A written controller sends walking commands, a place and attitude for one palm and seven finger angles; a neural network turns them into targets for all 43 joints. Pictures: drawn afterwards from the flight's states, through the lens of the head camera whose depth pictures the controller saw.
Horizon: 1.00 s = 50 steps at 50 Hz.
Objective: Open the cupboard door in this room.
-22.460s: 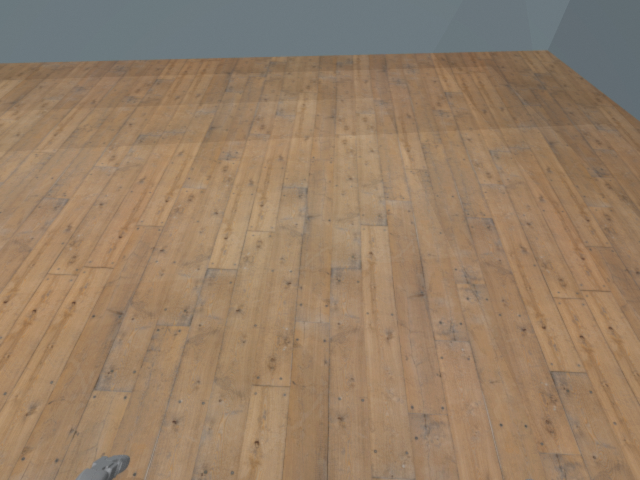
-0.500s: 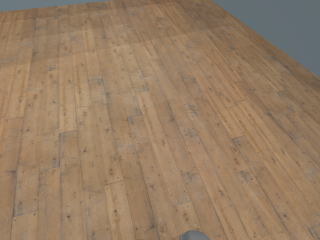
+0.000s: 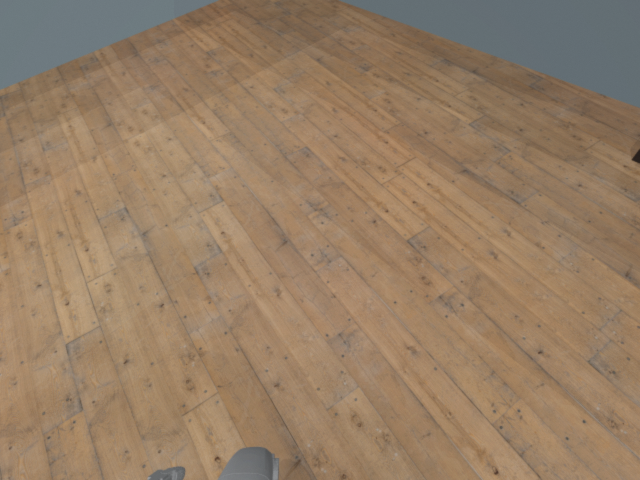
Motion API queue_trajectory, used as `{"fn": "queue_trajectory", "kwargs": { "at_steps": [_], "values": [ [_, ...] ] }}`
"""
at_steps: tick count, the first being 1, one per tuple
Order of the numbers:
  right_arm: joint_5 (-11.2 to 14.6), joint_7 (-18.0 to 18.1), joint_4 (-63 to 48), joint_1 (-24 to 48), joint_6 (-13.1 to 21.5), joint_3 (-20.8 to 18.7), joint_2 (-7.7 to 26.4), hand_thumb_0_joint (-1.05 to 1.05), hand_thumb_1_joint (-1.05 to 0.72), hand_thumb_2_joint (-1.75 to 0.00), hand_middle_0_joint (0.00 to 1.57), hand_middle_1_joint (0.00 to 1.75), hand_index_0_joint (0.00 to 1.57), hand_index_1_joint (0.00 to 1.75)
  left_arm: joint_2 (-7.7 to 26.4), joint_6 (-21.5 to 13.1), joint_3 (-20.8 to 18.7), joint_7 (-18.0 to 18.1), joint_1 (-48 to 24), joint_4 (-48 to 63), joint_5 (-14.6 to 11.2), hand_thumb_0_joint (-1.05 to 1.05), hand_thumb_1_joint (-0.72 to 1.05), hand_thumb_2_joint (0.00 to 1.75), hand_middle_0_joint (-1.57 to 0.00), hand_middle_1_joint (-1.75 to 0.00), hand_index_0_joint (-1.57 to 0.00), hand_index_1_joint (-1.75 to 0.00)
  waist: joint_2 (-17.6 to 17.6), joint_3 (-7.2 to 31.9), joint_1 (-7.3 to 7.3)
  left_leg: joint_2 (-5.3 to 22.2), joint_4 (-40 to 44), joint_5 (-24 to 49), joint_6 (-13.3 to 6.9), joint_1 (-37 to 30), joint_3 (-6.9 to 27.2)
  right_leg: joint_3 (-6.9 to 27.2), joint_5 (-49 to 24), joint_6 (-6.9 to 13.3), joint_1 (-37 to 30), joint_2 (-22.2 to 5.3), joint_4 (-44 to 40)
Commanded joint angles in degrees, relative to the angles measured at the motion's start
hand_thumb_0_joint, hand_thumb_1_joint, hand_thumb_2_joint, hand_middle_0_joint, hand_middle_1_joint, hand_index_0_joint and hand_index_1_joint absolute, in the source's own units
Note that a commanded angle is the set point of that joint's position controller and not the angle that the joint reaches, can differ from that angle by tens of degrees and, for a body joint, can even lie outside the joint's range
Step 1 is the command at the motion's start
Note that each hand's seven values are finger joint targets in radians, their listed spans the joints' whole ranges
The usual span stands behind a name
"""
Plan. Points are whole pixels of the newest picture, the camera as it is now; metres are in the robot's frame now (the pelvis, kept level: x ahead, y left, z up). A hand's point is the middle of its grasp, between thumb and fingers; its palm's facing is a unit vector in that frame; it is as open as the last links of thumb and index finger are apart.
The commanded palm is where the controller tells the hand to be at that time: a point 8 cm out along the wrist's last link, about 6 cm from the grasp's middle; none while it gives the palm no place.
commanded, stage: turn or walk to find it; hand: left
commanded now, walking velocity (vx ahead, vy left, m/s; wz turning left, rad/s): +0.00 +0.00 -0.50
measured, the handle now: out of the picture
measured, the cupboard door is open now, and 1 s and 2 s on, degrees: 0 0 0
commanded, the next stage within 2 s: none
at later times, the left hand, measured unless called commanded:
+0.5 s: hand out of the picture +0.07 +0.28 -0.19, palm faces -0.13 -0.97 -0.20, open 7.3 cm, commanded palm none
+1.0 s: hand (222, 435) +0.20 +0.17 -0.16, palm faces -0.54 -0.82 -0.18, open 7.4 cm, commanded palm none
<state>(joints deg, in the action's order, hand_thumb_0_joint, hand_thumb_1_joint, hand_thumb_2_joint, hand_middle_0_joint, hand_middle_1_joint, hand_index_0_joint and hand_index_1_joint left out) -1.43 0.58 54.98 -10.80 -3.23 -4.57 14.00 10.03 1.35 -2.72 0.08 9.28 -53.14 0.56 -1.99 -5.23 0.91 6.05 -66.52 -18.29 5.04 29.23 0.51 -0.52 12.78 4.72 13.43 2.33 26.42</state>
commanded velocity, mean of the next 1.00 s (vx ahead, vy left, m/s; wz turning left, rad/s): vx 0.10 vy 0.00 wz -0.50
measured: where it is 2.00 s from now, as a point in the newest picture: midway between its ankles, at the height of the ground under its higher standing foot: (433, 450)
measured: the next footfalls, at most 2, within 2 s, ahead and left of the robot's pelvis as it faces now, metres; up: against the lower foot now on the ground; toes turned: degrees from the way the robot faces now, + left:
left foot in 0.42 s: +0.06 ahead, +0.16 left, +0.00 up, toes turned -10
right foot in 1.14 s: -0.02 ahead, -0.11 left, +0.00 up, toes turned -42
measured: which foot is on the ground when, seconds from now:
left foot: up 0.00-0.40, down 0.42-1.00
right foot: down 0.00-0.42, up 0.44-1.00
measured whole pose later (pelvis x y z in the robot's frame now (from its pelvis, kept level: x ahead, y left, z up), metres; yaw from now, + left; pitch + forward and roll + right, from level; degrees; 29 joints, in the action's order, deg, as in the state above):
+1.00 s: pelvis +0.00 +0.08 +0.00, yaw -31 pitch +1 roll -1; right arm -2.2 0.9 59.0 -23.5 1.4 -3.9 11.5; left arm 11.5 4.8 -4.4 -2.7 6.3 -53.9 2.0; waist -0.3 -2.2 4.1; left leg 6.0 -24.2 -16.3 -1.5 8.1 -19.6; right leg -2.9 21.3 -2.9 24.9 -5.2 53.0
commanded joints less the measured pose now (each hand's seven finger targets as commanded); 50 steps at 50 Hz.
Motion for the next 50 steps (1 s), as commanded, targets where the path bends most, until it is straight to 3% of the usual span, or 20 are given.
{"fn": "queue_trajectory", "kwargs": {
  "at_steps": [1,5,9,13,16,18,19,20,21,22,24,26,27,30,36,37,40,43,47,50],
  "values": [
    [0.24,0.86,-3.24,-0.72,0.51,-0.59,4.66,0.0,-0.9,-0.9,0.2,0.3,0.2,0.3,12.0,-1.61,-3.01,0.57,4.42,2.63,-0.1,0.0,0.9,0.9,-0.2,-0.3,-0.2,-0.3,9.33,6.56,-1.91,-0.59,0.59,0.7,0.61,5.25,1.68,14.69,-21.7,-0.71,-8.83,-13.53,-8.18],
    [0.25,1.03,-4.45,2.56,0.6,-0.38,4.87,0.0,-0.9,-0.9,0.2,0.3,0.2,0.3,11.96,-1.47,-3.06,0.64,6.66,1.89,0.12,0.0,0.9,0.9,-0.2,-0.3,-0.2,-0.3,9.7,6.73,-2.71,-1.39,2.95,-0.47,0.6,5.39,2.35,17.98,-22.0,0.81,-9.49,-13.48,-7.71],
    [0.38,1.04,-5.79,5.55,1.01,0.06,4.9,0.0,-0.9,-0.9,0.2,0.3,0.2,0.3,12.18,-1.21,-3.16,0.81,7.62,1.72,0.51,0.0,0.9,0.9,-0.2,-0.3,-0.2,-0.3,9.14,6.32,-3.26,-1.95,7.52,-3.06,0.19,3.45,2.17,21.72,-19.7,4.87,-7.93,-14.18,-7.43],
    [0.83,1.12,-7.12,7.7,1.57,0.41,4.19,0.0,-0.9,-0.9,0.2,0.3,0.2,0.3,13.16,-0.91,-3.45,0.96,8.15,1.18,0.83,0.0,0.9,0.9,-0.2,-0.3,-0.2,-0.3,9.08,6.15,-3.76,-3.45,16.55,-6.34,-0.84,-0.99,1.63,25.27,-21.0,6.93,-6.5,-14.43,-6.54],
    [1.32,1.35,-7.1,6.18,2.16,0.53,3.81,0.0,-0.9,-0.9,0.2,0.3,0.2,0.3,14.0,-0.63,-3.81,0.99,6.55,1.46,0.8,0.0,0.9,0.9,-0.2,-0.3,-0.2,-0.3,8.65,8.34,-2.96,-5.05,25.31,-6.51,-1.93,-6.9,1.32,26.45,-25.21,6.48,-6.19,-13.35,-4.35],
    [1.66,1.62,-5.89,1.31,2.76,0.5,3.71,0.0,-0.9,-0.9,0.2,0.3,0.2,0.3,14.04,-0.38,-3.86,0.99,3.95,1.86,0.46,0.0,0.9,0.9,-0.2,-0.3,-0.2,-0.3,9.09,10.39,-0.62,-5.6,36.68,0.02,-2.33,-15.52,0.49,25.01,-24.39,3.54,-2.93,-11.21,-0.88],
    [1.77,1.81,-4.93,-1.6,3.24,0.32,4.77,0.0,-0.9,-0.9,0.2,0.3,0.2,0.3,13.46,-0.19,-3.64,0.88,2.61,2.26,0.06,0.0,0.9,0.9,-0.2,-0.3,-0.2,-0.3,7.94,11.46,0.92,-4.28,43.06,5.82,-2.86,-23.66,0.88,22.87,-19.43,0.97,2.1,-8.57,1.96],
    [1.37,1.99,-4.73,-3.07,3.88,-0.12,8.04,0.0,-0.9,-0.9,0.2,0.3,0.2,0.3,10.57,-0.02,-3.18,0.74,3.49,2.87,-0.39,0.0,0.9,0.9,-0.2,-0.3,-0.2,-0.3,-1.07,12.57,1.23,4.7,49.06,7.54,-5.18,-31.23,9.12,18.18,-6.79,-1.94,10.46,-2.58,8.61],
    [0.76,1.86,-5.73,-1.78,3.67,-1.08,12.51,0.0,-0.9,-0.9,0.2,0.3,0.2,0.3,8.28,0.15,-2.6,0.11,4.91,3.26,-0.37,0.0,0.9,0.9,-0.2,-0.3,-0.2,-0.3,-15.82,10.23,0.2,17.93,51.16,16.57,-9.71,-33.04,20.96,8.78,19.33,-5.42,20.85,3.07,20.69],
    [0.72,1.57,-6.81,-0.82,2.87,-0.86,12.84,0.0,-0.9,-0.9,0.2,0.3,0.2,0.3,9.94,0.49,-2.8,0.26,4.18,3.14,0.47,0.0,0.9,0.9,-0.2,-0.3,-0.2,-0.3,-11.73,7.71,0.45,21.17,49.99,18.7,-12.7,-25.34,19.48,6.61,21.61,-6.46,18.86,0.41,30.05],
    [0.33,2.1,-7.82,4.59,3.27,0.3,7.91,0.0,-0.9,-0.9,0.2,0.3,0.2,0.3,11.18,1.56,-4.27,-0.14,5.01,1.38,1.33,0.0,0.9,0.9,-0.2,-0.3,-0.2,-0.3,-9.02,2.59,-2.55,14.73,52.07,16.65,-10.76,-17.69,12.84,6.83,15.78,-7.86,18.09,-1.04,39.01],
    [0.09,1.94,-8.0,4.22,3.58,0.67,6.7,0.0,-0.9,-0.9,0.2,0.3,0.2,0.3,10.02,1.51,-4.11,-0.95,5.72,0.7,1.21,0.0,0.9,0.9,-0.2,-0.3,-0.2,-0.3,-6.62,2.35,-3.01,10.13,50.22,19.9,-10.0,-18.17,5.95,4.6,10.88,-8.42,18.07,-1.85,43.25],
    [0.33,1.91,-7.72,3.53,3.81,0.68,6.2,0.0,-0.9,-0.9,0.2,0.3,0.2,0.3,9.49,1.48,-4.01,-1.14,6.07,0.43,1.09,0.0,0.9,0.9,-0.2,-0.3,-0.2,-0.3,-5.61,3.17,-3.15,9.3,49.74,22.01,-9.33,-19.37,3.64,3.87,9.14,-8.67,18.54,-2.23,44.2],
    [0.58,1.93,-6.3,-1.19,4.28,0.25,5.89,0.0,-0.9,-0.9,0.2,0.3,0.2,0.3,8.62,1.83,-3.67,-1.04,5.31,0.7,0.92,0.0,0.9,0.9,-0.2,-0.3,-0.2,-0.3,-4.72,5.56,-1.97,9.47,48.56,26.65,-9.18,-24.99,1.49,3.62,6.46,-9.85,20.96,-3.06,45.79],
    [0.54,2.07,-3.84,-7.4,4.69,-0.3,5.25,0.0,-0.9,-0.9,0.2,0.3,0.2,0.3,7.59,2.24,-3.28,-0.93,0.95,2.13,0.74,0.0,0.9,0.9,-0.2,-0.3,-0.2,-0.3,-6.1,4.7,0.07,11.73,47.76,31.71,-10.2,-28.41,-0.23,2.74,7.24,-10.41,22.28,-4.62,43.0],
    [0.38,2.04,-3.46,-8.72,4.79,-0.24,5.07,0.0,-0.9,-0.9,0.2,0.3,0.2,0.3,7.51,2.2,-3.26,-0.97,0.32,2.25,0.66,0.0,0.9,0.9,-0.2,-0.3,-0.2,-0.3,-6.93,4.78,0.48,12.23,48.34,29.19,-10.3,-28.56,0.65,2.97,7.11,-10.24,22.08,-5.08,42.12],
    [0.08,1.65,-2.26,-10.53,5.26,-0.58,5.57,0.0,-0.9,-0.9,0.2,0.3,0.2,0.3,7.01,2.22,-2.9,-1.72,-2.56,3.48,0.95,0.0,0.9,0.9,-0.2,-0.3,-0.2,-0.3,-5.82,4.12,1.25,14.79,53.11,8.11,-12.29,-28.41,1.85,2.22,6.72,-9.46,23.59,-6.69,39.34],
    [-0.18,1.43,-0.82,-12.92,5.78,-0.87,5.91,0.0,-0.9,-0.9,0.2,0.3,0.2,0.3,6.87,1.82,-2.64,-2.46,-6.82,4.86,1.21,0.0,0.9,0.9,-0.2,-0.3,-0.2,-0.3,-5.47,2.1,2.53,17.28,56.87,-5.29,-13.41,-28.17,4.42,1.27,7.28,-8.41,25.18,-8.67,34.63],
    [-0.55,1.05,0.73,-14.79,6.05,-1.12,6.61,0.0,-0.9,-0.9,0.2,0.3,0.2,0.3,5.71,1.1,-2.05,-2.9,-9.87,5.87,1.1,0.0,0.9,0.9,-0.2,-0.3,-0.2,-0.3,-3.67,2.49,3.48,18.03,57.3,-8.26,-13.22,-28.98,1.78,-1.34,9.09,-7.09,22.97,-9.08,26.43],
    [-0.79,0.54,1.49,-14.06,5.93,-1.13,7.4,0.0,-0.9,-0.9,0.2,0.3,0.2,0.3,4.47,0.56,-1.69,-3.03,-10.33,6.41,1.0,0.0,0.9,0.9,-0.2,-0.3,-0.2,-0.3,-4.76,2.4,3.09,18.05,56.36,-8.01,-11.96,-26.06,-2.89,-3.72,10.11,-6.19,17.52,-8.61,19.15]
  ]
}}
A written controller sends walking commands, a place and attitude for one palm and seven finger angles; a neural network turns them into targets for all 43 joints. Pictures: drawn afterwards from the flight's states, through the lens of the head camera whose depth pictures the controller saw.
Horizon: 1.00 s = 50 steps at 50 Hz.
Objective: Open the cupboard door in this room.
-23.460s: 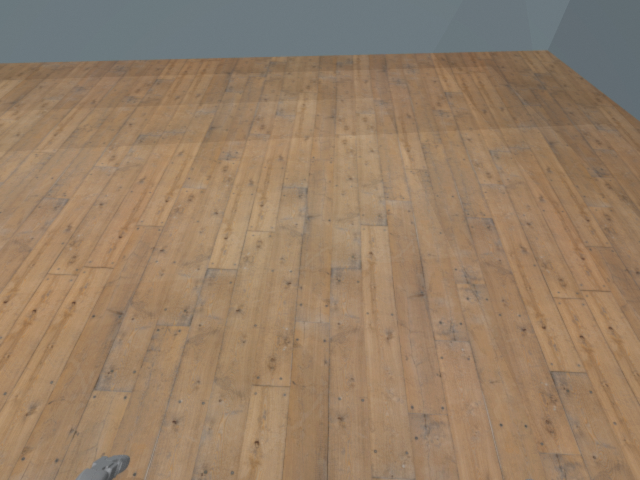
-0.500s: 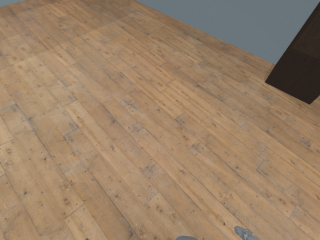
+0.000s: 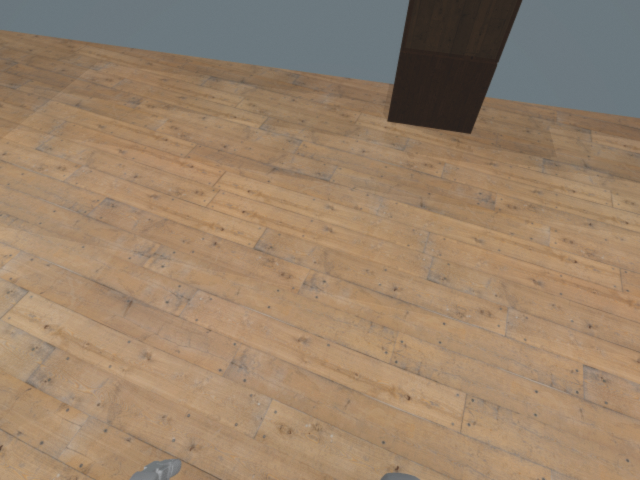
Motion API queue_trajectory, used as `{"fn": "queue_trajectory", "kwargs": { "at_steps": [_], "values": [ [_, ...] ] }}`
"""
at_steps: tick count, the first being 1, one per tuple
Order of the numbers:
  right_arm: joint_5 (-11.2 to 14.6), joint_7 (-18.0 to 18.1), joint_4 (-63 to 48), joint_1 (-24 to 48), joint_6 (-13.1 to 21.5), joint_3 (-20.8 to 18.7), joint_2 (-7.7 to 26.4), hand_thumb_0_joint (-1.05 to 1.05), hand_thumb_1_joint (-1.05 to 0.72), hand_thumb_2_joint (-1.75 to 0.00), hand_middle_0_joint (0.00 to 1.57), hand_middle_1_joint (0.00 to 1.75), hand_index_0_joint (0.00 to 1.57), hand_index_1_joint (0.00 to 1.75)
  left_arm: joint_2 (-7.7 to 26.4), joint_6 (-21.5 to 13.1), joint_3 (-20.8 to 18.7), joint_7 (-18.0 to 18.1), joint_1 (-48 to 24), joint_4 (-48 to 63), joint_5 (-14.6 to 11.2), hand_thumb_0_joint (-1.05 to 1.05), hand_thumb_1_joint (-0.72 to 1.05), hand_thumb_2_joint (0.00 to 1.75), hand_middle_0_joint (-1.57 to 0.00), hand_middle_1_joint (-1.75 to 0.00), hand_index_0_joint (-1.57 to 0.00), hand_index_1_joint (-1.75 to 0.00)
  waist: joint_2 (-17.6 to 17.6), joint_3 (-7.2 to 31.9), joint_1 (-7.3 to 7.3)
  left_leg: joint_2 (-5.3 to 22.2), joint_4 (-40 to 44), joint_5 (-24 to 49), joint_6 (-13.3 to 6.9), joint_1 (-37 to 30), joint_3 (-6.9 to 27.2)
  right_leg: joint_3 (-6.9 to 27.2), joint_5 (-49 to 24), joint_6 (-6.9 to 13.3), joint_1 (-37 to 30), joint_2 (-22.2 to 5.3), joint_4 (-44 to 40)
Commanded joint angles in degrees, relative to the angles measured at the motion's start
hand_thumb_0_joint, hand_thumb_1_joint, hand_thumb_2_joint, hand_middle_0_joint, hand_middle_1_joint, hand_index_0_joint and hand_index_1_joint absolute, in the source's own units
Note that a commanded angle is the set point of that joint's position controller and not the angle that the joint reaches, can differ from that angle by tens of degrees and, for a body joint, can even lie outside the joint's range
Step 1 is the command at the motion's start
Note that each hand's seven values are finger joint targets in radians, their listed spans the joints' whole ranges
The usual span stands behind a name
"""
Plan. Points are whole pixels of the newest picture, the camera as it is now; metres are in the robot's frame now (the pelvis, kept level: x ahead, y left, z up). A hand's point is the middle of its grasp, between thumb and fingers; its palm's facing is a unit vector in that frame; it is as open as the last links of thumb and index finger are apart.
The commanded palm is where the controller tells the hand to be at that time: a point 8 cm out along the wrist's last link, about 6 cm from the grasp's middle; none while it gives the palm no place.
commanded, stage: turn or walk to find it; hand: left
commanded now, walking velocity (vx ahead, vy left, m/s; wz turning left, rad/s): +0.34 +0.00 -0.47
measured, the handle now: out of the picture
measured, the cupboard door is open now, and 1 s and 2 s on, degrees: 0 0 0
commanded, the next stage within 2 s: stand and wait in 1.56 s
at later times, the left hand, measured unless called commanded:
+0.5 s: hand out of the picture +0.13 +0.11 -0.16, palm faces -0.08 -0.96 -0.26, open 7.3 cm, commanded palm none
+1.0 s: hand (286, 260) +0.54 +0.06 -0.16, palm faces -0.23 -0.95 -0.20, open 7.3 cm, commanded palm none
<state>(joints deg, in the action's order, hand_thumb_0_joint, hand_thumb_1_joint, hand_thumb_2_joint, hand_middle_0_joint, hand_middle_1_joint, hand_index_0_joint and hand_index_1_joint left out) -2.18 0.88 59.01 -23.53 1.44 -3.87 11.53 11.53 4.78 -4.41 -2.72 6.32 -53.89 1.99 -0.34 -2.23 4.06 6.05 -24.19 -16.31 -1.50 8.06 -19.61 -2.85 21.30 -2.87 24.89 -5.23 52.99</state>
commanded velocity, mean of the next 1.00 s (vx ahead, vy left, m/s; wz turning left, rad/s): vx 0.37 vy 0.00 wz -0.18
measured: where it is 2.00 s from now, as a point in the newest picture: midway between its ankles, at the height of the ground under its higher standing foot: (378, 317)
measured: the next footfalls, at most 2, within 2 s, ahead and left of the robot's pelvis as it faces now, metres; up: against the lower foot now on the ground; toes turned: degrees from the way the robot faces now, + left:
right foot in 0.14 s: +0.08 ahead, -0.17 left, +0.00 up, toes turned -12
left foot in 0.64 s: +0.42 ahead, -0.01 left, +0.00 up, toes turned -3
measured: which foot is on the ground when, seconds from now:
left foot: down 0.00-0.14, up 0.16-0.62, down 0.64-1.00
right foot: up 0.00-0.12, down 0.14-0.66, up 0.68-1.00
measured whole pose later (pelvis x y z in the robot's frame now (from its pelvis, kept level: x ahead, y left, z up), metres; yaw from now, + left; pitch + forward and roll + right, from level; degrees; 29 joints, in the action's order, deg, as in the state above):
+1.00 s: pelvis +0.40 -0.10 +0.00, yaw -15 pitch -1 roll +1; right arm -1.2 0.7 63.8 -23.6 4.4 -3.5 9.7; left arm 11.3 0.1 -4.4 -0.8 8.8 -57.8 2.0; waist 1.8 -1.3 1.0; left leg 0.1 -20.9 -15.6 -2.5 4.5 -12.3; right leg -1.3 7.4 -2.0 36.9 -8.0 60.9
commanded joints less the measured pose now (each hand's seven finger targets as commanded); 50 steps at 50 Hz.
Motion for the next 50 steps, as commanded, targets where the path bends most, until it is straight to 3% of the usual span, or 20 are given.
{"fn": "queue_trajectory", "kwargs": {
  "at_steps": [1,4,6,7,8,9,12,14,16,26,28,30,31,32,33,34,37,40,45,50],
  "values": [
    [-0.08,0.06,-2.29,-1.28,1.22,-1.81,10.11,0.0,-0.9,-0.9,0.2,0.3,0.2,0.3,2.66,-3.13,0.11,-0.2,-7.33,7.25,-0.4,0.0,0.9,0.9,-0.2,-0.3,-0.2,-0.3,-6.85,-0.21,-0.02,17.93,13.13,-8.68,-5.01,-4.14,15.77,-2.34,2.11,1.74,3.63,-0.42,-9.9],
    [-0.04,-0.39,-2.3,1.39,1.01,-1.72,10.54,0.0,-0.9,-0.9,0.2,0.3,0.2,0.3,2.76,-3.88,-0.24,0.18,-2.16,5.62,-0.66,0.0,0.9,0.9,-0.2,-0.3,-0.2,-0.3,-6.41,0.92,-3.2,16.78,7.8,-5.94,-3.03,0.04,11.05,-4.74,-0.3,2.78,-6.32,1.54,-18.5],
    [0.51,-0.86,-2.93,3.59,0.81,-1.52,9.66,0.0,-0.9,-0.9,0.2,0.3,0.2,0.3,5.91,-4.85,-0.94,0.99,10.33,0.86,-0.58,0.0,0.9,0.9,-0.2,-0.3,-0.2,-0.3,1.5,4.9,-9.19,11.7,-9.5,-2.02,0.84,7.19,3.53,-5.4,-4.79,4.57,-22.86,3.19,-27.16],
    [1.09,-1.37,-4.9,4.59,0.64,-0.57,5.93,0.0,-0.9,-0.9,0.2,0.3,0.2,0.3,12.31,-5.75,-2.06,1.87,16.92,-1.44,-0.27,0.0,0.9,0.9,-0.2,-0.3,-0.2,-0.3,16.34,5.81,-11.91,5.67,-26.29,-13.65,3.19,23.67,0.74,12.38,5.48,9.21,-33.86,-8.72,-34.31],
    [0.84,-1.43,-8.28,9.96,0.03,0.08,4.86,0.0,-0.9,-0.9,0.2,0.3,0.2,0.3,16.54,-5.64,-2.76,2.43,20.67,-3.11,-1.57,0.0,0.9,0.9,-0.2,-0.3,-0.2,-0.3,20.4,3.51,-13.1,0.59,-38.23,-21.08,4.35,35.96,8.2,31.68,3.41,13.58,-34.17,-17.55,-40.7],
    [0.84,-1.46,-8.62,11.2,-0.32,-0.58,6.02,0.0,-0.9,-0.9,0.2,0.3,0.2,0.3,16.08,-5.64,-2.88,3.17,18.53,-2.2,-1.88,0.0,0.9,0.9,-0.2,-0.3,-0.2,-0.3,13.72,0.71,-11.67,2.24,-43.46,-15.58,3.95,37.54,14.04,32.58,4.4,15.28,-30.25,-19.47,-42.74],
    [0.31,-1.67,-6.0,10.03,-0.17,-1.19,5.72,0.0,-0.9,-0.9,0.2,0.3,0.2,0.3,9.09,-7.13,-1.06,3.24,8.85,-0.35,-1.57,0.0,0.9,0.9,-0.2,-0.3,-0.2,-0.3,5.73,-5.9,-6.17,4.74,-43.93,-2.76,4.03,34.79,17.93,22.61,6.06,12.81,-18.76,-14.06,-43.73],
    [-0.06,-1.87,-4.37,7.13,-0.38,-0.85,4.35,0.0,-0.9,-0.9,0.2,0.3,0.2,0.3,6.73,-8.33,0.06,3.05,8.63,-1.01,-1.41,0.0,0.9,0.9,-0.2,-0.3,-0.2,-0.3,5.03,-5.07,-3.73,3.89,-41.0,2.03,5.1,30.82,16.71,13.62,-8.27,10.89,-17.18,-9.18,-43.06],
    [0.05,-1.95,-4.37,7.31,-0.34,-0.79,3.82,0.0,-0.9,-0.9,0.2,0.3,0.2,0.3,6.12,-9.42,0.39,3.0,11.97,-2.74,-1.26,0.0,0.9,0.9,-0.2,-0.3,-0.2,-0.3,6.66,-3.52,-3.52,2.82,-39.43,3.71,5.7,31.32,16.26,10.11,-22.03,10.64,-19.9,-7.61,-41.26],
    [0.88,-3.01,-10.05,24.55,1.02,1.18,1.91,0.0,-0.9,-0.9,0.2,0.3,0.2,0.3,5.65,-10.06,1.55,4.43,20.01,-8.34,-1.02,0.0,0.9,0.9,-0.2,-0.3,-0.2,-0.3,7.89,-5.2,-6.77,-0.61,-17.34,9.78,3.43,27.98,13.09,8.63,-43.79,11.21,-27.25,-6.69,-38.47],
    [0.84,-2.6,-9.24,22.49,1.63,1.03,2.59,0.0,-0.9,-0.9,0.2,0.3,0.2,0.3,7.11,-10.03,1.22,4.54,20.27,-9.08,-1.06,0.0,0.9,0.9,-0.2,-0.3,-0.2,-0.3,6.67,-2.03,-5.5,-3.14,-13.0,7.67,1.89,19.76,11.78,8.1,-53.28,10.78,-28.27,-7.35,-33.01],
    [0.47,-1.67,-5.11,10.05,2.17,0.25,4.9,0.0,-0.9,-0.9,0.2,0.3,0.2,0.3,8.4,-10.19,0.98,4.56,18.97,-9.53,-1.21,0.0,0.9,0.9,-0.2,-0.3,-0.2,-0.3,7.41,4.52,0.4,-5.69,-6.77,10.35,0.52,4.74,11.1,5.68,-59.34,8.37,-26.74,-5.53,-18.8],
    [0.05,-1.17,-2.48,1.68,2.37,-0.61,8.52,0.0,-0.9,-0.9,0.2,0.3,0.2,0.3,7.34,-10.28,1.01,4.33,19.7,-9.3,-1.61,0.0,0.9,0.9,-0.2,-0.3,-0.2,-0.3,2.82,10.52,3.37,-1.61,-6.8,16.39,-1.12,-10.99,14.82,4.58,-48.51,6.69,-17.57,-3.35,-7.36],
    [-0.64,-0.69,-0.72,-5.73,2.66,-2.21,14.76,0.0,-0.9,-0.9,0.2,0.3,0.2,0.3,3.92,-10.22,1.42,3.85,22.67,-8.94,-2.12,0.0,0.9,0.9,-0.2,-0.3,-0.2,-0.3,-11.34,17.79,4.47,14.09,-7.07,23.43,-6.49,-26.21,34.4,0.49,-13.63,4.48,-2.26,4.69,9.89],
    [0.31,-0.53,0.09,-7.45,2.06,-2.37,16.59,0.0,-0.9,-0.9,0.2,0.3,0.2,0.3,2.46,-10.32,2.09,3.65,23.15,-7.89,-2.38,0.0,0.9,0.9,-0.2,-0.3,-0.2,-0.3,-15.9,19.93,3.6,22.57,0.3,25.29,-11.07,-27.33,45.61,3.64,11.2,5.1,4.64,7.16,23.56],
    [1.04,-0.28,-0.22,-2.32,1.95,-1.94,13.64,0.0,-0.9,-0.9,0.2,0.3,0.2,0.3,3.43,-9.62,1.99,4.08,20.4,-8.22,-1.97,0.0,0.9,0.9,-0.2,-0.3,-0.2,-0.3,-11.51,14.1,2.11,21.66,5.11,15.02,-10.42,-19.24,42.92,6.76,8.32,5.27,7.03,3.53,27.23],
    [0.85,-0.41,-1.47,5.35,3.18,0.37,4.98,0.0,-0.9,-0.9,0.2,0.3,0.2,0.3,1.47,-8.4,1.55,2.37,13.44,-7.52,-0.77,0.0,0.9,0.9,-0.2,-0.3,-0.2,-0.3,-1.63,-1.89,-2.14,15.2,10.09,9.39,-6.83,3.76,30.69,4.91,-1.13,4.24,5.82,-1.46,23.44],
    [1.07,-0.35,-0.76,6.2,3.88,0.64,3.28,0.0,-0.9,-0.9,0.2,0.3,0.2,0.3,-2.14,-6.13,1.57,2.27,17.2,-7.59,-0.18,0.0,0.9,0.9,-0.2,-0.3,-0.2,-0.3,-3.85,-1.93,-5.81,11.32,12.88,6.83,-5.72,10.12,22.09,3.47,-5.43,3.25,3.76,-1.84,19.99],
    [1.26,-0.12,0.29,3.02,4.37,0.03,3.0,0.0,-0.9,-0.9,0.2,0.3,0.2,0.3,-0.98,-5.08,0.49,1.65,10.18,-3.8,-0.21,0.0,0.9,0.9,-0.2,-0.3,-0.2,-0.3,-5.22,-4.41,-5.65,10.4,15.98,6.7,-6.86,6.36,19.89,3.33,-13.98,1.26,12.72,-3.7,14.79],
    [1.01,0.11,2.83,-4.02,4.44,-0.11,3.63,0.0,-0.9,-0.9,0.2,0.3,0.2,0.3,-0.5,-5.67,1.2,1.05,-1.69,0.32,-0.37,0.0,0.9,0.9,-0.2,-0.3,-0.2,-0.3,-4.26,-5.1,-2.28,10.8,14.15,16.98,-7.49,-2.8,18.17,-0.04,-14.54,0.83,14.62,-3.78,-1.54]
  ]
}}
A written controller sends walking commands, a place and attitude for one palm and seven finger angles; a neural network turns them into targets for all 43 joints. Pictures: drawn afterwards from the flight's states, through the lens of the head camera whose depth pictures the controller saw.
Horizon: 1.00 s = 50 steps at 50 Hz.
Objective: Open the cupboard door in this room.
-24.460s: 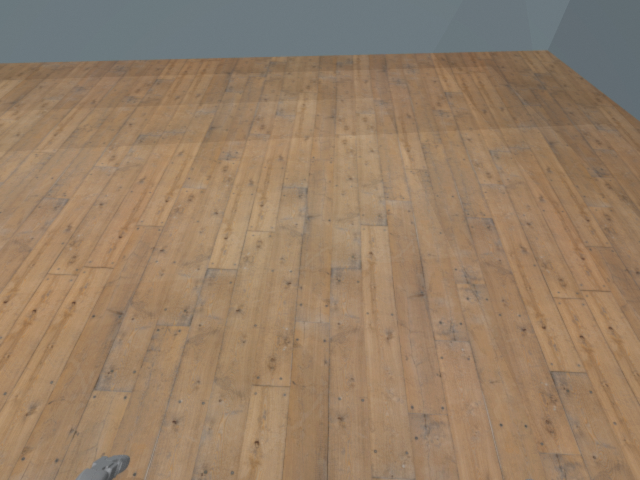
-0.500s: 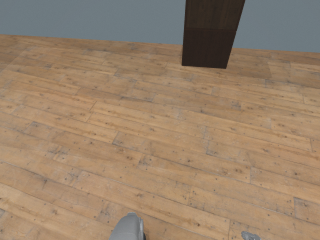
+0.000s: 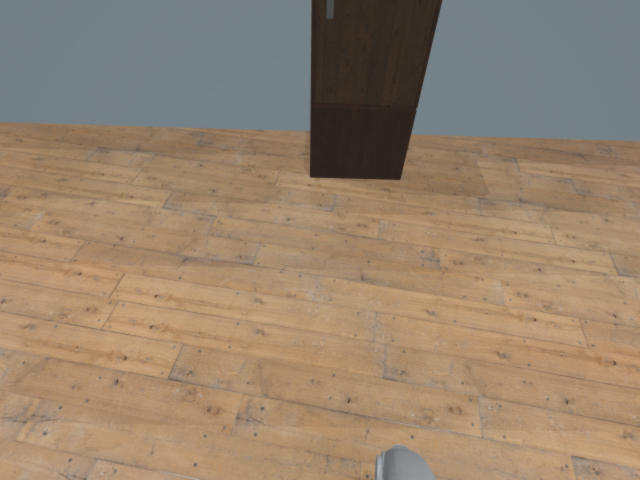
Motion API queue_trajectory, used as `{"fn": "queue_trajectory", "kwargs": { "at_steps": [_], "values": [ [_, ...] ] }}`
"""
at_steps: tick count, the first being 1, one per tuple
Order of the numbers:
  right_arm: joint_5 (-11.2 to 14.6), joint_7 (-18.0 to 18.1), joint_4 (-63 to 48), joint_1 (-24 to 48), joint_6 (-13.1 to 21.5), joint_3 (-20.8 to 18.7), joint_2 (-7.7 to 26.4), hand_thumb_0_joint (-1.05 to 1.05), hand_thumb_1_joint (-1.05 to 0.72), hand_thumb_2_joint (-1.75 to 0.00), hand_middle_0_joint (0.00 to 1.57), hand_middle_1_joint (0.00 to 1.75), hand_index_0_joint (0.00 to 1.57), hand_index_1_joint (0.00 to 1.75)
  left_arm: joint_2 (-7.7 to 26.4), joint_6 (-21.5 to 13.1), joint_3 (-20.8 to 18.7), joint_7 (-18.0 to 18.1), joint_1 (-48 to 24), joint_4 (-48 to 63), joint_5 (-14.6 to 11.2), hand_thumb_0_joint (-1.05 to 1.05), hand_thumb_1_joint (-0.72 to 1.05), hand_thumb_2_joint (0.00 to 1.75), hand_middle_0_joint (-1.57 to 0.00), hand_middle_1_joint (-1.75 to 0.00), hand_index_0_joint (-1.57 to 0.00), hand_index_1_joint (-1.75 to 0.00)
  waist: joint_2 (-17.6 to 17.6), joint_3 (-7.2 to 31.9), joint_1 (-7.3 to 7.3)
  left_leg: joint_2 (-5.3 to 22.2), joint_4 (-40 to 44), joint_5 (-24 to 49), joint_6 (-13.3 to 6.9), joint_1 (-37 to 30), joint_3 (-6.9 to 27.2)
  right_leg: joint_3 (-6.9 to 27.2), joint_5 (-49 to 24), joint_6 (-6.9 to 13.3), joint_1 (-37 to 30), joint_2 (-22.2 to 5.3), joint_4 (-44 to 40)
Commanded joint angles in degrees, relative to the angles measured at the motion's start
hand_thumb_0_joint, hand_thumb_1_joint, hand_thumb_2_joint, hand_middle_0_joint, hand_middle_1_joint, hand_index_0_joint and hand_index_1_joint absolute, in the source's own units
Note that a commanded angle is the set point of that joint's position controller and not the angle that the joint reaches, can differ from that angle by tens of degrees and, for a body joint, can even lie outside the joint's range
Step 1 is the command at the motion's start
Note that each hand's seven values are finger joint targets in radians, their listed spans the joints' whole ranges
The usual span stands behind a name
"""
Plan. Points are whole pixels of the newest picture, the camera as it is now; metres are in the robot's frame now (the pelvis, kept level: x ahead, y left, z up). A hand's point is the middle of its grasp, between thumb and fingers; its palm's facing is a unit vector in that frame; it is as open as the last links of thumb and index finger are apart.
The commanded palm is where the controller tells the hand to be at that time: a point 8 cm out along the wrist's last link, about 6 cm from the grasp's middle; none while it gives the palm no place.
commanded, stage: turn or walk to find it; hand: left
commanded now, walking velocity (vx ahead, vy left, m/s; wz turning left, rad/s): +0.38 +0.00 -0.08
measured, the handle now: out of the picture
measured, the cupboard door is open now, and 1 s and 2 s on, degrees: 0 0 0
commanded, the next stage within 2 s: stand and wait in 0.56 s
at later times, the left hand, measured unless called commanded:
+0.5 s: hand (249, 429) +0.23 +0.12 -0.16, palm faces +0.08 -0.96 -0.25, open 7.1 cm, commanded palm none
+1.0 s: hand (239, 367) +0.33 +0.15 -0.19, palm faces +0.09 -0.98 -0.18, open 7.3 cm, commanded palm none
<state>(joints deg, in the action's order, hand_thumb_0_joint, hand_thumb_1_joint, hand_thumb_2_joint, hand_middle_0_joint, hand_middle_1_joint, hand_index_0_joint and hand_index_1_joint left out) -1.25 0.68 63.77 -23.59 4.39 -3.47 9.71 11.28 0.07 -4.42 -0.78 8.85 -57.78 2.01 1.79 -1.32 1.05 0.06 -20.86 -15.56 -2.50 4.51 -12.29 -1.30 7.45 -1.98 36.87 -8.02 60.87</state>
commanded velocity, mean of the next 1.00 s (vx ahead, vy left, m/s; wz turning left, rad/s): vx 0.21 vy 0.00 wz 0.01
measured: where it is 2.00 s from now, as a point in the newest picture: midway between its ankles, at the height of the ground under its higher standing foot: (332, 440)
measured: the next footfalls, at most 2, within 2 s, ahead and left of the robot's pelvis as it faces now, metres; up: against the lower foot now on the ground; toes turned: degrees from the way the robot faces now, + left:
right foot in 0.18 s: +0.23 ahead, -0.16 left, +0.00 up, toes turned -10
left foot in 0.74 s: +0.42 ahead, +0.08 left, +0.00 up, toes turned +11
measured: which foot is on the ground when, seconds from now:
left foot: down 0.00-0.20, up 0.22-0.72, down 0.74-1.00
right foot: up 0.00-0.16, down 0.18-0.76, up 0.78-1.00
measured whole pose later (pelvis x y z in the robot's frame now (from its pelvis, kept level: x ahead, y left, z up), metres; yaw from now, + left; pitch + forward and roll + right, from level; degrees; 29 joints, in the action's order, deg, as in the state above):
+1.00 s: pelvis +0.33 -0.02 -0.01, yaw +2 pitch -2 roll +0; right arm -0.9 1.3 60.1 -8.2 2.4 -2.4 8.9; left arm 8.7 -0.1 -1.7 2.0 14.7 -64.4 1.1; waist 1.2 -3.1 -0.6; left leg 2.1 -27.3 -10.6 -2.9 14.5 -10.4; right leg -3.0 23.7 -2.8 20.1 -6.3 48.6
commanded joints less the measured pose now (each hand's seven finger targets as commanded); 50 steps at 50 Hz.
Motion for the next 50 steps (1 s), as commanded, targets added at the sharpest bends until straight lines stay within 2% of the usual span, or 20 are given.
{"fn": "queue_trajectory", "kwargs": {
  "at_steps": [1,5,7,8,9,10,11,14,18,27,32,33,35,36,37,38,40,42,44,50],
  "values": [
    [-0.09,0.3,-1.56,-4.56,1.36,-0.74,5.9,0.0,-0.9,-0.9,0.2,0.3,0.2,0.3,-0.29,-1.13,1.3,-0.94,-5.84,4.83,-0.55,0.0,0.9,0.9,-0.2,-0.3,-0.2,-0.3,-6.61,-5.92,1.13,17.04,10.02,17.91,-6.48,-0.68,9.85,-2.44,0.28,0.2,1.66,-0.64,-13.39],
    [-0.5,0.27,-0.25,-6.72,0.62,-0.89,6.75,0.0,-0.9,-0.9,0.2,0.3,0.2,0.3,-0.18,-2.17,1.57,-0.9,-9.09,5.92,-0.62,0.0,0.9,0.9,-0.2,-0.3,-0.2,-0.3,-7.33,-4.81,2.33,17.66,5.73,25.48,-5.36,-3.5,8.55,-5.36,4.35,2.04,-5.48,2.29,-24.08],
    [-0.25,0.25,0.08,-6.19,0.29,-0.99,7.33,0.0,-0.9,-0.9,0.2,0.3,0.2,0.3,1.36,-2.84,1.25,-0.61,-3.5,4.26,-0.66,0.0,0.9,0.9,-0.2,-0.3,-0.2,-0.3,-5.99,-1.63,-0.7,16.51,-1.87,34.84,-3.71,-2.9,7.0,-6.98,4.29,3.4,-15.64,4.67,-29.78],
    [0.03,0.15,0.03,-5.38,0.24,-0.87,7.31,0.0,-0.9,-0.9,0.2,0.3,0.2,0.3,2.79,-3.46,0.84,-0.48,4.65,1.46,-0.43,0.0,0.9,0.9,-0.2,-0.3,-0.2,-0.3,-4.77,3.29,-4.23,14.3,-10.54,36.4,-1.76,-0.91,4.97,-8.03,0.49,3.93,-27.0,6.16,-33.55],
    [0.52,-0.4,-0.4,-4.92,0.36,-0.67,6.12,0.0,-0.9,-0.9,0.2,0.3,0.2,0.3,7.02,-4.31,-0.23,0.06,13.65,-1.51,-0.03,0.0,0.9,0.9,-0.2,-0.3,-0.2,-0.3,0.45,9.44,-8.02,11.73,-23.91,26.84,0.54,10.2,3.22,-0.54,-1.57,6.42,-43.79,-0.66,-33.86],
    [0.98,-0.77,-2.35,-5.63,0.51,0.25,2.4,0.0,-0.9,-0.9,0.2,0.3,0.2,0.3,13.92,-4.74,-2.05,0.94,22.2,-3.96,-0.24,0.0,0.9,0.9,-0.2,-0.3,-0.2,-0.3,15.37,16.35,-9.6,2.92,-41.52,-10.38,3.4,26.35,0.92,21.85,-9.77,12.03,-57.48,-16.95,-36.63],
    [1.16,-0.46,-3.94,-1.68,-0.18,0.02,4.11,0.0,-0.9,-0.9,0.2,0.3,0.2,0.3,15.07,-4.41,-2.07,1.29,21.64,-4.39,-1.47,0.0,0.9,0.9,-0.2,-0.3,-0.2,-0.3,10.77,14.66,-9.06,2.62,-51.52,-18.08,2.68,30.62,8.32,25.94,-14.03,14.56,-54.59,-20.0,-40.39],
    [0.57,-0.78,-3.39,2.97,-1.23,-0.49,2.34,0.0,-0.9,-0.9,0.2,0.3,0.2,0.3,8.0,-4.57,-0.34,1.41,9.19,-1.71,-1.59,0.0,0.9,0.9,-0.2,-0.3,-0.2,-0.3,2.01,1.16,-4.36,8.7,-54.26,-4.52,2.54,31.76,12.43,14.71,-2.62,10.45,-34.92,-14.64,-44.88],
    [-0.28,-1.27,-1.82,-0.34,-3.41,-0.52,-0.27,0.0,-0.9,-0.9,0.2,0.3,0.2,0.3,2.72,-5.3,1.31,1.5,7.35,-2.58,-1.05,0.0,0.9,0.9,-0.2,-0.3,-0.2,-0.3,4.44,-3.34,0.11,9.11,-47.81,2.36,4.04,26.95,10.61,2.89,1.64,7.68,-22.39,-8.62,-49.94],
    [-0.27,-2.85,-8.74,15.73,-3.18,-0.53,2.16,0.0,-0.9,-0.9,0.2,0.3,0.2,0.3,4.73,-6.42,1.31,1.62,12.19,-4.07,-0.88,0.0,0.9,0.9,-0.2,-0.3,-0.2,-0.3,3.02,-6.48,-2.19,10.39,-28.11,7.93,5.59,33.32,8.96,0.73,-1.35,10.41,-30.34,-9.27,-52.52],
    [-0.16,-2.54,-9.86,20.95,-2.36,0.72,1.71,0.0,-0.9,-0.9,0.2,0.3,0.2,0.3,5.16,-5.63,1.81,1.95,16.03,-6.62,-0.73,0.0,0.9,0.9,-0.2,-0.3,-0.2,-0.3,2.59,-5.65,-3.87,7.18,-16.85,5.36,4.18,26.18,5.57,-1.28,-21.19,9.65,-35.47,-9.14,-46.38],
    [-0.09,-2.31,-9.68,20.08,-2.16,0.92,1.91,0.0,-0.9,-0.9,0.2,0.3,0.2,0.3,5.47,-5.38,1.81,2.13,16.02,-6.8,-0.69,0.0,0.9,0.9,-0.2,-0.3,-0.2,-0.3,2.87,-4.66,-3.44,6.26,-15.01,4.62,3.68,23.15,5.11,-1.8,-25.73,9.29,-36.1,-9.03,-44.14],
    [-0.3,-1.57,-6.85,12.2,-1.67,0.72,3.55,0.0,-0.9,-0.9,0.2,0.3,0.2,0.3,5.68,-5.02,1.94,2.42,14.98,-7.31,-1.03,0.0,0.9,0.9,-0.2,-0.3,-0.2,-0.3,1.62,0.61,0.34,3.82,-7.83,10.9,2.99,11.0,4.05,-5.05,-32.12,6.56,-35.6,-6.39,-34.04],
    [-0.54,-1.13,-4.78,5.47,-1.19,0.2,6.65,0.0,-0.9,-0.9,0.2,0.3,0.2,0.3,5.04,-4.81,2.18,2.47,15.6,-7.27,-1.29,0.0,0.9,0.9,-0.2,-0.3,-0.2,-0.3,-2.37,6.68,2.36,6.62,-5.72,25.68,2.05,-1.43,5.95,-7.33,-25.73,3.73,-31.46,-3.49,-24.38],
    [-0.67,-0.49,-3.55,-0.56,-0.82,-0.79,12.07,0.0,-0.9,-0.9,0.2,0.3,0.2,0.3,2.48,-4.66,2.88,2.53,17.96,-7.02,-1.95,0.0,0.9,0.9,-0.2,-0.3,-0.2,-0.3,-12.6,14.03,3.6,18.22,-9.02,48.37,-2.43,-16.97,17.56,-9.2,-2.37,1.06,-18.81,2.37,-12.72],
    [0.29,0.07,-2.27,-3.13,-1.34,-0.92,14.0,0.0,-0.9,-0.9,0.2,0.3,0.2,0.3,1.03,-4.47,3.46,2.59,18.47,-6.68,-2.22,0.0,0.9,0.9,-0.2,-0.3,-0.2,-0.3,-17.7,16.68,4.12,26.52,-6.97,67.1,-8.37,-19.14,23.62,-6.15,30.3,0.31,-14.32,5.88,-0.42],
    [0.52,1.03,-2.77,3.83,-1.45,0.3,10.33,0.0,-0.9,-0.9,0.2,0.3,0.2,0.3,0.35,-3.25,3.37,3.14,16.29,-7.37,-1.83,0.0,0.9,0.9,-0.2,-0.3,-0.2,-0.3,-12.76,11.3,1.5,24.77,-4.1,60.19,-8.96,-10.26,19.35,-0.31,27.37,0.33,-12.63,2.33,2.18],
    [0.5,0.97,-3.87,9.03,-1.6,1.0,7.48,0.0,-0.9,-0.9,0.2,0.3,0.2,0.3,-0.18,-2.46,2.95,2.56,13.36,-7.54,-1.53,0.0,0.9,0.9,-0.2,-0.3,-0.2,-0.3,-9.34,4.09,-0.08,20.75,-0.45,46.31,-6.65,0.96,15.4,-0.29,23.03,-0.12,-14.62,0.55,-1.26],
    [0.49,0.85,-3.64,10.83,-1.63,1.23,6.11,0.0,-0.9,-0.9,0.2,0.3,0.2,0.3,-2.22,-1.51,3.09,2.38,14.38,-7.64,-1.55,0.0,0.9,0.9,-0.2,-0.3,-0.2,-0.3,-8.06,2.52,-1.47,17.74,2.38,36.14,-5.3,6.8,12.51,-1.09,18.94,-0.58,-18.46,1.03,-5.86],
    [0.04,0.56,-4.39,12.79,-2.8,0.36,5.12,0.0,-0.9,-0.9,0.2,0.3,0.2,0.3,-3.06,0.24,3.27,2.63,13.72,-6.34,-0.8,0.0,0.9,0.9,-0.2,-0.3,-0.2,-0.3,-8.61,-0.98,-2.43,15.88,7.9,3.64,-5.51,15.36,14.56,-2.81,13.31,-0.59,-23.16,2.05,-18.32]
  ]
}}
